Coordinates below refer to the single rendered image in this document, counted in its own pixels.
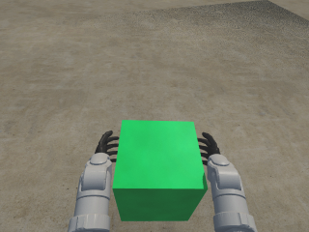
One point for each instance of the left robot forearm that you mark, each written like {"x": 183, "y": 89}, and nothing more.
{"x": 93, "y": 195}

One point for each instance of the carton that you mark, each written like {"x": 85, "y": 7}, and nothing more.
{"x": 159, "y": 173}

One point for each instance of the right robot forearm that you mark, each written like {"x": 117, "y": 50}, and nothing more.
{"x": 230, "y": 208}

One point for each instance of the left robot hand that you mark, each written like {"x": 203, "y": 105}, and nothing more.
{"x": 103, "y": 147}

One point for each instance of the right robot hand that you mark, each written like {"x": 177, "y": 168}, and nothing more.
{"x": 211, "y": 147}

